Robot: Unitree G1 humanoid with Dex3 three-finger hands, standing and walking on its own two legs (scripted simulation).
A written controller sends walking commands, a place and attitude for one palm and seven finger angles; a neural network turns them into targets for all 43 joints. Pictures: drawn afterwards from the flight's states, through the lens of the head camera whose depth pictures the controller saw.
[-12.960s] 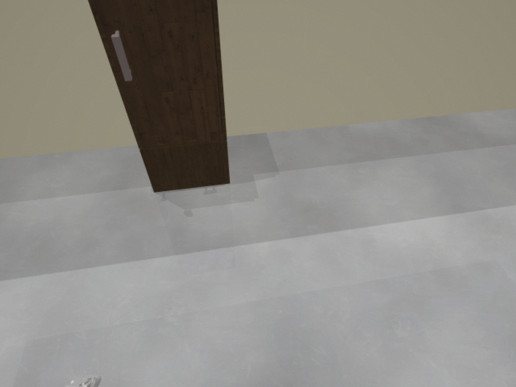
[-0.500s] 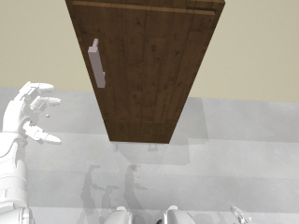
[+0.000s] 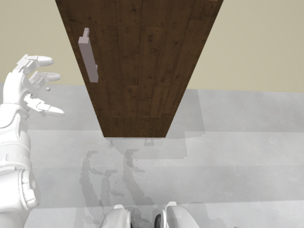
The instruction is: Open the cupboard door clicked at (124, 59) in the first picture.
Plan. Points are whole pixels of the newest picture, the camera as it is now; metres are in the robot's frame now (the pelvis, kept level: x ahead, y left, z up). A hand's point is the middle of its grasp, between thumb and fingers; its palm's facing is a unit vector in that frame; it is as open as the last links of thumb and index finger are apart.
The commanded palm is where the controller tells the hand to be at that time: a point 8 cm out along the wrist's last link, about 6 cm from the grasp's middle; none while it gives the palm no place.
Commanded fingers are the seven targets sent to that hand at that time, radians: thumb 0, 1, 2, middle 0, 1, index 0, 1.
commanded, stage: move the hooked fingers beside the handle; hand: left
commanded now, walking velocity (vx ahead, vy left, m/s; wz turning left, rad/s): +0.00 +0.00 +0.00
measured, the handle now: (90, 56) +0.57 +0.17 +0.05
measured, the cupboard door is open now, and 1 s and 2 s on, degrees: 0 0 0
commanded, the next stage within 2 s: slide the fingers in behind the handle in 1.28 s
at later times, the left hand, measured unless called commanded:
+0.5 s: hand (60, 63) +0.53 +0.24 +0.06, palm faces +0.00 -1.00 -0.01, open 14.0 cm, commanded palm +0.52 +0.28 +0.05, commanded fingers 0.00 -0.50 0.30 -0.30 -1.20 -0.30 -1.20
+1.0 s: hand (56, 66) +0.52 +0.25 +0.06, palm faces -0.01 -1.00 -0.01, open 14.0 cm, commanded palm +0.51 +0.27 +0.05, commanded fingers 0.00 -0.50 0.30 -0.30 -1.20 -0.30 -1.20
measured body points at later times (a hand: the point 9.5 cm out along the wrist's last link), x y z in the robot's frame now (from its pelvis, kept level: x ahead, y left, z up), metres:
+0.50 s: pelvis +0.00 +0.00 -0.01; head +0.16 +0.03 +0.40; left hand +0.53 +0.30 +0.06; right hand -0.02 -0.27 -0.11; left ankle +0.00 +0.07 -0.67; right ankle +0.03 -0.11 -0.67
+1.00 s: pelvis +0.02 +0.00 +0.00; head +0.17 +0.04 +0.42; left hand +0.51 +0.31 +0.06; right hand +0.01 -0.27 -0.10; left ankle +0.00 +0.07 -0.67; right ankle +0.03 -0.11 -0.67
